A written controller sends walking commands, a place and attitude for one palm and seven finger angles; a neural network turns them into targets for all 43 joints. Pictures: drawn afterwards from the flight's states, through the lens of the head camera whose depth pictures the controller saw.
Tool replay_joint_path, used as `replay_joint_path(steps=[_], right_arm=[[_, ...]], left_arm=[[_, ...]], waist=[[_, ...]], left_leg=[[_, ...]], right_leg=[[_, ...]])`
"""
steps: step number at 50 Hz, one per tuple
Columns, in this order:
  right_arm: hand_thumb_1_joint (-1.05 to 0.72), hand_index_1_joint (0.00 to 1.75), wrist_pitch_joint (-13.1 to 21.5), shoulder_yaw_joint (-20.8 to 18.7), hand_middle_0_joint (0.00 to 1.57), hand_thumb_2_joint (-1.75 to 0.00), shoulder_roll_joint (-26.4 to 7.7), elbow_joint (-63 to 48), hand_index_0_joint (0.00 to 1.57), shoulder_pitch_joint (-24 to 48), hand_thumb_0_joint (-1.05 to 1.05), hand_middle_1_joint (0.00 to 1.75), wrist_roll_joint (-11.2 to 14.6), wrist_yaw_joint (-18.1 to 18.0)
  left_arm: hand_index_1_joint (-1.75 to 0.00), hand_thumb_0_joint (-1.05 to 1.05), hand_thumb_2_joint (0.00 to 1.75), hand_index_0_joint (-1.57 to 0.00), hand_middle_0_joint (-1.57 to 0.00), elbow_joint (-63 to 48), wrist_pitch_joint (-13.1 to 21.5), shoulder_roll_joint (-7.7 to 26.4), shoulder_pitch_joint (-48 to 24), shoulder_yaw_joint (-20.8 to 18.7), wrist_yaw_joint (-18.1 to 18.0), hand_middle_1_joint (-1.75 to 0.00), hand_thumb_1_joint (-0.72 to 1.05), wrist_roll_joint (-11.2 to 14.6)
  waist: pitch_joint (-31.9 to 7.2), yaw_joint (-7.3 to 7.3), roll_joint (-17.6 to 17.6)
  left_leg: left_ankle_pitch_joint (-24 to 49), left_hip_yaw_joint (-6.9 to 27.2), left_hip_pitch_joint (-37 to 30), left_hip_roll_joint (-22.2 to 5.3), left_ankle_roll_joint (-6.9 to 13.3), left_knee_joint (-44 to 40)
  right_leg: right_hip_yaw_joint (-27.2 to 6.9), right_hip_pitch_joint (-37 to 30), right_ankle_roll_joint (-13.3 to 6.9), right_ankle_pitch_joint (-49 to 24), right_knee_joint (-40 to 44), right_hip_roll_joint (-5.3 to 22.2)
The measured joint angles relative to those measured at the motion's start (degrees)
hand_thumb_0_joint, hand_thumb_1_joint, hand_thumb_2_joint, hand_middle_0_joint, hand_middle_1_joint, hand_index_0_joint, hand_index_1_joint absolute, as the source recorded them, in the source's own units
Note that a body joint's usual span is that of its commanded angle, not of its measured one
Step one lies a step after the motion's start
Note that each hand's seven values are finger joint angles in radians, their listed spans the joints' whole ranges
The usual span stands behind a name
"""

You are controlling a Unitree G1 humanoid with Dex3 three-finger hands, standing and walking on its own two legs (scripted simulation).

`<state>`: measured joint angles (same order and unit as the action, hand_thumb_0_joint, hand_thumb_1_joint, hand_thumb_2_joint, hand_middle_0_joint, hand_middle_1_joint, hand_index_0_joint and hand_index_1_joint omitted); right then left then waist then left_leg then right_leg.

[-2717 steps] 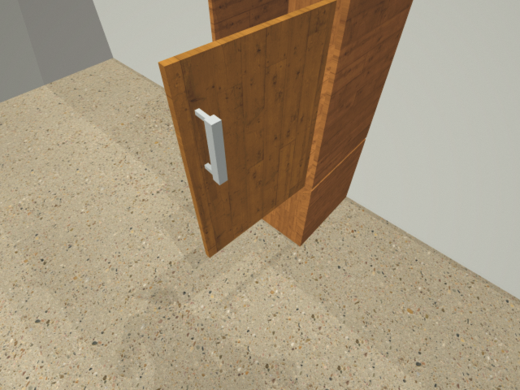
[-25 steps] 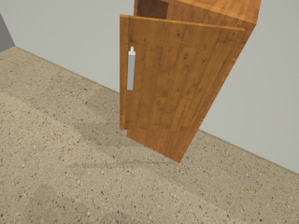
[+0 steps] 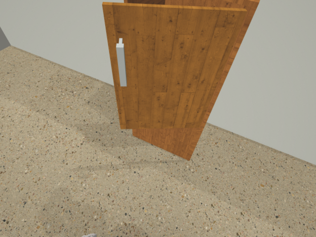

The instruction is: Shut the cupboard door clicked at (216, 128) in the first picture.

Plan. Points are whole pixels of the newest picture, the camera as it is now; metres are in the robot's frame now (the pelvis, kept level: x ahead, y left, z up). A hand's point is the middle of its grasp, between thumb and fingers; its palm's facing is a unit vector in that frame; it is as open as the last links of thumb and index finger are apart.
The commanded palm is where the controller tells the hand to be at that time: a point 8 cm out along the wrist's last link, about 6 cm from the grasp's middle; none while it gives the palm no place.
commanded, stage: look again from close up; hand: left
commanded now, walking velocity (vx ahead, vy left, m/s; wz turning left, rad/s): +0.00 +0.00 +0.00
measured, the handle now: (122, 63) +0.62 +0.14 +0.08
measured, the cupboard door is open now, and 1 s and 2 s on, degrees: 29 29 29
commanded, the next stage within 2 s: shuffle to correct the standing spot in 0.20 s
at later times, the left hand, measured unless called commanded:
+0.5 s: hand out of the picture -0.03 +0.12 -0.18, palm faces +0.07 -0.99 -0.13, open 7.4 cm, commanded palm none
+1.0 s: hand (115, 199) +0.25 +0.13 -0.17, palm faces +0.02 -0.99 -0.16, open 7.4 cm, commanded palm none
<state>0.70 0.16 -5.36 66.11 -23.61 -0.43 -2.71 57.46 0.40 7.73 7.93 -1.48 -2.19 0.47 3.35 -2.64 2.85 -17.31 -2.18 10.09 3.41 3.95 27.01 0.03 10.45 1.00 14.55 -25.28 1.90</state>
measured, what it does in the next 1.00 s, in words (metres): walks ahead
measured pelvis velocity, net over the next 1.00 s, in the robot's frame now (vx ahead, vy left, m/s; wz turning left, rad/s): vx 0.14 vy -0.05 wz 0.08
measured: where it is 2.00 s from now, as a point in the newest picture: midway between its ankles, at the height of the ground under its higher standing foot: outside the picture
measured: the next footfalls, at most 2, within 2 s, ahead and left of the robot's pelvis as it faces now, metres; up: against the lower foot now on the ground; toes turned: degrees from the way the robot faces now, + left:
right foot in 1.04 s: +0.27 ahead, -0.16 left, +0.00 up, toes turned +3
left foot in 1.32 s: +0.23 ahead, +0.01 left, +0.00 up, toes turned +4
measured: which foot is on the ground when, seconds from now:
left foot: down 0.00-1.00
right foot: down 0.00-0.62, up 0.64-1.00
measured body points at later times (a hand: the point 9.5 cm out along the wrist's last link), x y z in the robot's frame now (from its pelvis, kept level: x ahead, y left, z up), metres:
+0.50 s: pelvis +0.02 -0.04 +0.00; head +0.03 -0.02 +0.45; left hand -0.04 +0.17 -0.17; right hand +0.03 -0.27 -0.16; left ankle -0.03 +0.07 -0.74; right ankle -0.02 -0.14 -0.74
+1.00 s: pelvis +0.14 -0.05 -0.01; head +0.21 -0.03 +0.44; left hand +0.25 +0.18 -0.16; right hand +0.03 -0.25 -0.14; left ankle -0.02 +0.06 -0.74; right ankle +0.27 -0.17 -0.71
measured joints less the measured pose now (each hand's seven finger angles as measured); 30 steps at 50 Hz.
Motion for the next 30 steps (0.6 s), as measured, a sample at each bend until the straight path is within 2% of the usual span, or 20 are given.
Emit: replay_joint_path(steps=[3, 8, 12, 17, 25, 28, 30], right_arm=[[-0.91, 0.29, 0.0, -0.4, 0.2, -0.9, -0.9, -1.0, 0.2, 2.7, 0.0, 0.3, -0.1, 0.2], [-0.91, 0.29, 0.3, -0.3, 0.2, -0.9, -1.7, -2.4, 0.2, 7.2, 0.0, 0.3, -0.2, 0.3], [-0.94, 0.29, 0.0, -0.3, 0.2, -0.9, -3.5, -2.4, 0.2, 9.3, 0.01, 0.3, 0.0, 0.2], [-0.93, 0.29, 0.0, 0.0, 0.2, -0.9, -4.3, -2.6, 0.2, 11.2, 0.01, 0.3, 0.2, 0.4], [-0.91, 0.29, -0.7, 0.1, 0.2, -0.9, -3.6, -2.1, 0.2, 8.8, 0.0, 0.3, -0.3, 1.3], [-0.91, 0.29, -1.0, -0.1, 0.2, -0.9, -2.9, -1.9, 0.2, 7.4, 0.0, 0.3, -0.4, 1.5], [-0.91, 0.29, -0.8, -0.2, 0.2, -0.9, -2.2, -1.7, 0.2, 6.9, 0.0, 0.3, -0.3, 1.6]], left_arm=[[-0.29, -0.02, 0.9, -0.2, -0.2, 1.0, 0.2, 1.1, 1.9, 0.4, -0.1, -0.3, 0.94, -0.6], [-0.29, -0.02, 0.9, -0.2, -0.2, 2.9, 0.0, 2.2, 5.7, 1.0, -0.3, -0.3, 0.93, -0.9], [-0.29, -0.01, 0.9, -0.2, -0.2, 4.1, 0.0, 1.8, 8.4, 1.7, -0.2, -0.3, 0.92, -1.0], [-0.29, 0.0, 0.9, -0.2, -0.2, 5.4, 0.2, 0.9, 10.6, 2.5, 0.1, -0.3, 0.91, -1.1], [-0.29, 0.01, 0.9, -0.2, -0.2, 5.6, 0.1, 0.0, 13.6, 1.8, 1.3, -0.3, 0.91, -1.6], [-0.29, 0.01, 0.9, -0.2, -0.2, 5.3, 0.8, 0.1, 14.6, 1.1, 1.3, -0.3, 0.91, -1.8], [-0.29, 0.0, 0.9, -0.2, -0.2, 5.2, 1.2, 0.5, 15.4, 0.7, 1.2, -0.3, 0.91, -1.9]], waist=[[-0.5, 0.34, -1.4], [-1.3, 1.52, -2.3], [-1.3, 2.65, -2.6], [-0.7, 3.4, -2.2], [-1.4, 3.7, -1.8], [-1.3, 3.51, -1.6], [-1.0, 3.88, -0.6]], left_leg=[[0.2, 0.3, -0.6, -0.6, -0.6, -0.3], [0.0, 0.1, -1.7, -1.4, -1.4, -0.9], [0.2, 0.2, -2.4, -1.8, -1.9, -1.6], [0.9, 0.5, -2.7, -2.3, -2.4, -2.8], [-3.6, 2.6, 0.0, -3.4, -2.5, 4.2], [-6.5, 1.3, 2.4, -4.5, -1.9, 8.7], [-5.4, 0.4, 2.2, -4.5, -1.7, 8.8]], right_leg=[[0.2, 0.2, 0.2, 1.6, -1.6, -0.6], [0.0, -0.4, -0.6, 1.8, -1.6, -1.4], [0.1, -1.0, -1.1, 1.6, -1.0, -1.8], [0.4, -1.3, -1.6, 1.0, 0.0, -2.3], [2.8, -1.2, -2.6, 4.4, -3.0, -3.3], [4.7, -2.0, -2.8, 6.0, -3.5, -3.6], [5.1, -2.6, -2.5, 7.3, -4.4, -3.3]])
